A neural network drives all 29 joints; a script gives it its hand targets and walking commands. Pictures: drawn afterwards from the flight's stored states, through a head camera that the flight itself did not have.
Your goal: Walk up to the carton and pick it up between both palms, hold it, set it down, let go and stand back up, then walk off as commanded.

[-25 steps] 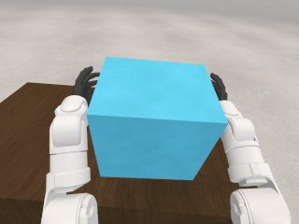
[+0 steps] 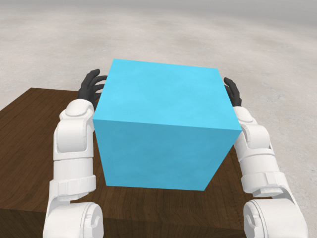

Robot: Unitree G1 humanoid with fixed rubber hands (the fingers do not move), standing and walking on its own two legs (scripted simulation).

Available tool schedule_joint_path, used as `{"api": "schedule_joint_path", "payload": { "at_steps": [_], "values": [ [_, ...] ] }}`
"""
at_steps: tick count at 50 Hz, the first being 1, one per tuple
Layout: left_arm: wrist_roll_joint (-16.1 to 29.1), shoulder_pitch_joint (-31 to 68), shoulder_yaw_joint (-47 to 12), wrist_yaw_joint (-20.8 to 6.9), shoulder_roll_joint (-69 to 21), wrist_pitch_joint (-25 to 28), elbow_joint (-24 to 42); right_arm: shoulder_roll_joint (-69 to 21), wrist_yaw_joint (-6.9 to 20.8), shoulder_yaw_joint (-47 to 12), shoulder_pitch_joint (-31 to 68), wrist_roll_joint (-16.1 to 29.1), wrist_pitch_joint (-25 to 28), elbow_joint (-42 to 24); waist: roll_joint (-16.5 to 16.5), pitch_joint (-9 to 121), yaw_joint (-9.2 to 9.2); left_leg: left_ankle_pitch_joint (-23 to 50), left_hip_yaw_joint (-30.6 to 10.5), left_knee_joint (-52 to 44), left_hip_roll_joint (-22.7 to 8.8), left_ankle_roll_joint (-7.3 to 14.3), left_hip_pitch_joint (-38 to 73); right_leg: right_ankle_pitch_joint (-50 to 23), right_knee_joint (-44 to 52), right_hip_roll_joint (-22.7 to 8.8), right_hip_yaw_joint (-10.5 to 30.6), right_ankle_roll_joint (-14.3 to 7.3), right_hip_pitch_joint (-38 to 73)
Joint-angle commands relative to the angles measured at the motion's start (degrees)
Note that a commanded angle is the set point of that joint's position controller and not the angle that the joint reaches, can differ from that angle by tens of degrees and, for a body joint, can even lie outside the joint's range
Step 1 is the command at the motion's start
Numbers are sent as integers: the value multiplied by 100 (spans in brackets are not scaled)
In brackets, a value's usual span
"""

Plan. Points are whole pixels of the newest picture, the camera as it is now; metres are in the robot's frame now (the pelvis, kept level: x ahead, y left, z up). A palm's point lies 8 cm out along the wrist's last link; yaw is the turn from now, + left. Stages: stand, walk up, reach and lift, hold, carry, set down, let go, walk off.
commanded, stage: hold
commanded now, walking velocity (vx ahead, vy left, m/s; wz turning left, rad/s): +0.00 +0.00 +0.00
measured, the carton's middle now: (161, 128) +0.34 -0.01 +0.19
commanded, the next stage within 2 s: none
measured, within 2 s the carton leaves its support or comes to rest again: neither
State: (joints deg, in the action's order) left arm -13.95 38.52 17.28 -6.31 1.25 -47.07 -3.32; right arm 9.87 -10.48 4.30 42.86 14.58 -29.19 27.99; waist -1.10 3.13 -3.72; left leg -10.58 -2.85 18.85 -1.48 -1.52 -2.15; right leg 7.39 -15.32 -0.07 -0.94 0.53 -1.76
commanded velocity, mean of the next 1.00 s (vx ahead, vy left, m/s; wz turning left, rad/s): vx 0.00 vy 0.00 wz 0.00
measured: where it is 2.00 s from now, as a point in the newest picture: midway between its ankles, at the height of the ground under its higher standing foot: outside the picture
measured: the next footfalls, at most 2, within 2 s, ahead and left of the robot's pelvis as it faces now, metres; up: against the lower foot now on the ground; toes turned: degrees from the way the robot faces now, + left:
none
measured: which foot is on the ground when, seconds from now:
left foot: down 0.00-1.00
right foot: down 0.00-1.00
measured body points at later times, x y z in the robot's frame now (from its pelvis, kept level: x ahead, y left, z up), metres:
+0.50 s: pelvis +0.00 +0.00 +0.00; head -0.06 +0.01 +0.44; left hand +0.37 +0.16 +0.24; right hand +0.38 -0.19 +0.23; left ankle +0.01 +0.13 -0.75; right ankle +0.02 -0.13 -0.75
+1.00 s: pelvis +0.00 +0.00 +0.00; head -0.06 +0.02 +0.45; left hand +0.37 +0.16 +0.25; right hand +0.38 -0.18 +0.23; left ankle +0.01 +0.13 -0.75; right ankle +0.02 -0.13 -0.75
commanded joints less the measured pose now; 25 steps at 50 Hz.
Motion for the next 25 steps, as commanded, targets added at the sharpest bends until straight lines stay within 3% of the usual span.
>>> {"api": "schedule_joint_path", "payload": {
  "at_steps": [1, 4, 5, 7, 9, 10, 11, 12, 13, 14, 15, 16, 17, 19, 21, 25],
  "values": [
    [718, 3430, -2236, -630, -2531, 258, 151, -3134, 859, -1995, 4480, 693, 225, -1640, 124, 1546, 22, 1038, 428, -299, 419, 6, -306, -684, 90, 369, -59, 1, 973],
    [527, 3240, -1996, -690, -2428, 177, -86, -3080, 913, -1916, 4456, 608, 196, -1287, 88, 1194, 133, 711, 445, -462, 383, 63, -487, -286, 131, 364, -65, -21, 902],
    [647, 3301, -2151, -716, -2539, 185, 23, -3076, 910, -1848, 4391, 558, 211, -1383, 71, 1385, -42, 818, 434, -425, 364, 21, -402, -427, 92, 374, -65, -23, 891],
    [653, 3251, -2174, -696, -2589, 190, 199, -3130, 910, -1975, 4524, 706, 242, -1548, 49, 1643, 83, 1141, 434, -399, 373, 20, -304, -720, 33, 419, -83, -15, 1056],
    [788, 3467, -2345, -671, -2661, 245, 290, -3101, 891, -1975, 4517, 768, 281, -1679, 151, 1859, -74, 1365, 420, -297, 401, -52, -152, -959, 21, 423, -94, 1, 1077],
    [811, 3434, -2404, -635, -2667, 266, 354, -3173, 874, -2071, 4705, 797, 327, -1951, 118, 2032, 21, 1534, 423, -217, 413, -34, -133, -1110, 8, 427, -70, 2, 1131],
    [852, 3522, -2468, -624, -2720, 297, 424, -3168, 856, -2019, 4533, 793, 292, -1846, 95, 2046, -139, 1544, 375, -199, 400, -82, -54, -1160, -14, 448, -111, -7, 1149],
    [815, 3367, -2435, -622, -2684, 268, 532, -3155, 852, -2113, 4457, 883, 287, -1925, 216, 1976, -7, 1811, 397, -163, 414, -93, -35, -1356, -38, 458, -76, -3, 1197],
    [875, 3328, -2556, -616, -2678, 265, 523, -3054, 814, -2046, 4350, 825, 288, -1983, 180, 2098, -211, 1877, 353, -105, 407, -115, 22, -1530, -31, 434, -78, -3, 1232],
    [765, 3163, -2454, -623, -2590, 240, 534, -3068, 792, -2120, 4298, 855, 249, -2011, 238, 1890, -117, 1900, 368, -118, 417, -119, 18, -1555, -49, 440, -84, 22, 1216],
    [754, 3102, -2516, -635, -2612, 191, 530, -2958, 786, -2051, 4123, 835, 198, -1868, 274, 1804, -199, 1706, 370, -145, 425, -128, -44, -1366, 3, 409, -96, -10, 1161],
    [625, 3135, -2278, -641, -2473, 185, 425, -3063, 805, -2110, 4208, 834, 165, -1771, 190, 1561, 31, 1553, 412, -207, 408, -55, -126, -1181, 21, 392, -58, 9, 1113],
    [648, 3128, -2374, -662, -2552, 172, 515, -3054, 820, -2096, 4218, 822, 185, -1785, 194, 1604, -36, 1534, 427, -211, 406, -67, -133, -1137, 24, 396, -73, 11, 1136],
    [584, 3090, -2253, -685, -2485, 120, 563, -3022, 810, -2157, 4299, 865, 198, -1904, 201, 1586, 49, 1595, 447, -214, 407, -59, -160, -1247, -17, 386, -64, 21, 1142],
    [652, 3313, -2348, -685, -2517, 146, 505, -3008, 836, -2028, 4343, 832, 191, -1837, 177, 1542, -85, 1385, 426, -256, 408, -53, -197, -1033, 28, 384, -69, 10, 1018],
    [726, 3387, -2318, -669, -2498, 187, 439, -3181, 821, -2103, 4489, 794, 216, -1973, 48, 1610, 19, 1323, 468, -234, 418, -11, -204, -1039, 44, 375, -53, 35, 988]
  ]
}}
